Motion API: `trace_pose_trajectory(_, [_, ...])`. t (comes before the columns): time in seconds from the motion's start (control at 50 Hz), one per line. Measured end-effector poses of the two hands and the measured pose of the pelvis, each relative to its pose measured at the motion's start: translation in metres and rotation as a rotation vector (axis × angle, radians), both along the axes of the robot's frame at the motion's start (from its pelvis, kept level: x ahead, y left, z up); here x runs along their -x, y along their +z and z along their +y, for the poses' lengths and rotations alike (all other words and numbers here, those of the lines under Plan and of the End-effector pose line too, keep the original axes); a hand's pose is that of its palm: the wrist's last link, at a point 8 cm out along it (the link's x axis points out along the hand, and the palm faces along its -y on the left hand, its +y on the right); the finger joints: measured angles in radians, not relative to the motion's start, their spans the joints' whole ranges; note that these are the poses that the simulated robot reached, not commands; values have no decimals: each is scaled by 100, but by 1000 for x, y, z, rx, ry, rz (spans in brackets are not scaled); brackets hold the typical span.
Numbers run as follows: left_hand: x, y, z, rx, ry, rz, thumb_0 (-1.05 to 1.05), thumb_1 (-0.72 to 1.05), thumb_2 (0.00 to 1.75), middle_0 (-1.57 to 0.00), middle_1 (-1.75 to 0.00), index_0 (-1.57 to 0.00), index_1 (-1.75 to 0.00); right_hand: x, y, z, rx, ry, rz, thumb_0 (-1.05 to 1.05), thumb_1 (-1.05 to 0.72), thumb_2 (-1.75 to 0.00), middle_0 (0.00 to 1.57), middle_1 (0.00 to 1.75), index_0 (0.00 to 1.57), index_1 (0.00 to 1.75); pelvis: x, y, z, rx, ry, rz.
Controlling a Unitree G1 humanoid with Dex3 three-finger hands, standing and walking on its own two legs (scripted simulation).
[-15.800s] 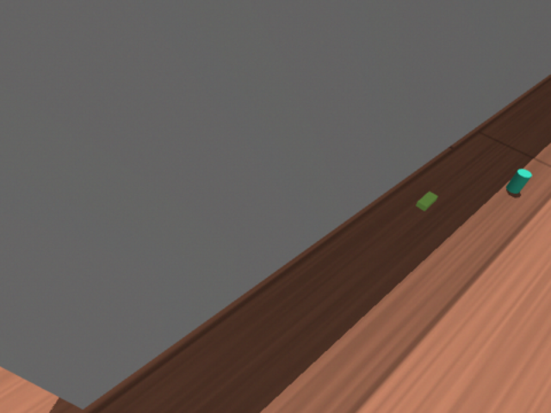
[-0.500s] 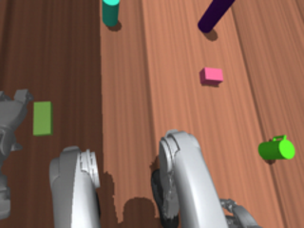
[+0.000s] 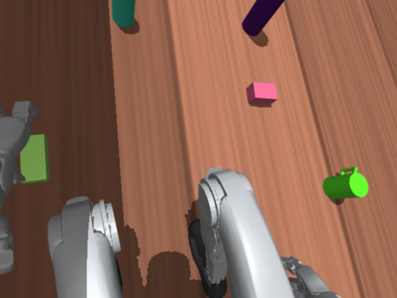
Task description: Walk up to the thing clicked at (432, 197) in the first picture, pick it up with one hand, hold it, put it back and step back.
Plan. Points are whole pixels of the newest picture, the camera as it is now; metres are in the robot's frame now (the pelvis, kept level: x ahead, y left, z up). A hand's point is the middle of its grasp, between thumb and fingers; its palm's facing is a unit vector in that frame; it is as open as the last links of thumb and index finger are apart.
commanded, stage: approach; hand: left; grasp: from above
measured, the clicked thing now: (35, 158) +0.44 +0.28 -0.30
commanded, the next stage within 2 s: close in in 0.70 s
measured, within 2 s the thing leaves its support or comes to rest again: neither
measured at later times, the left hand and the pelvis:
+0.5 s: hand (13, 172) +0.39 +0.28 -0.18, palm faces -0.45 -0.07 -0.89, open 13.9 cm; pelvis -0.01 +0.00 +0.00, yaw +0 degrees
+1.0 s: hand (13, 162) +0.42 +0.29 -0.20, palm faces -0.54 -0.08 -0.84, open 13.9 cm; pelvis -0.01 +0.00 +0.00, yaw -1 degrees
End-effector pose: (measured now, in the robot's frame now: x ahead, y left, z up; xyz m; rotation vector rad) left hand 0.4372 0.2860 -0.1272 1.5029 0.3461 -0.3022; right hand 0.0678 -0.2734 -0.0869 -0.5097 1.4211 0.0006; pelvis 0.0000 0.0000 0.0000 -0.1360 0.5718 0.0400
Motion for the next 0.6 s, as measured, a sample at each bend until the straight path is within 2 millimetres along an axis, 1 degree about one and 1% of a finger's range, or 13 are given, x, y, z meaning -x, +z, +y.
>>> trace_pose_trajectory(0.08, [-11, 11, 3, -36, 44, -14, 0, -51, 99, -8, -100, -9, -98, 5, 1, 0, -11, -33, -1, 1, -91, -90, 20, 30, 21, 30, -2, 3, 1, 0, -2, 13])
trace_pose_trajectory(0.14, [-12, 16, 10, -61, 73, 33, 0, -51, 99, -7, -100, -9, -98, 9, 0, 1, -26, -49, 11, 1, -91, -90, 20, 30, 21, 30, -2, 6, 1, -2, -2, 19])
trace_pose_trajectory(0.2, [-7, 17, 17, -60, 89, 98, 0, -51, 99, -7, -100, -9, -98, 11, -1, 3, -38, -54, 26, 1, -91, -90, 20, 30, 21, 30, 0, 9, 1, -2, 0, 16])
trace_pose_trajectory(0.26, [3, 14, 22, -35, 79, 153, 0, -51, 98, -7, -100, -9, -99, 13, -1, 4, -43, -44, 45, 1, -91, -90, 20, 30, 21, 30, 1, 11, 1, -1, 3, 9])
trace_pose_trajectory(0.34, [20, 6, 22, 16, 26, 181, 0, -49, 97, -8, -101, -10, -99, 13, 2, 3, -31, -25, 63, 1, -91, -90, 20, 30, 21, 30, 3, 11, 1, 5, 2, -6])
trace_pose_trajectory(0.42, [34, 0, 13, 60, -56, 136, 0, -48, 96, -8, -101, -11, -99, 8, 4, 1, -9, -8, 56, 1, -91, -90, 20, 30, 21, 30, 4, 8, 2, 11, 2, -22])
trace_pose_trajectory(0.48, [38, -1, 6, 72, -93, 69, 0, -48, 95, -9, -101, -11, -99, 1, 5, 0, 8, 1, 26, 1, -91, -90, 20, 30, 21, 30, 5, 5, 3, 12, 3, -30])
trace_pose_trajectory(0.54, [35, 4, 4, 53, -80, -13, 0, -48, 96, -9, -101, -11, -98, -8, 6, -2, 19, 4, -16, 1, -91, -90, 20, 30, 21, 30, 6, 3, 3, 7, 5, -31])
trace_pose_trajectory(0.6, [26, 14, 8, 5, -34, -56, 0, -48, 97, -9, -100, -11, -98, -16, 6, -2, 17, 7, -58, 1, -91, -90, 20, 30, 21, 30, 6, 2, 3, 0, 7, -23])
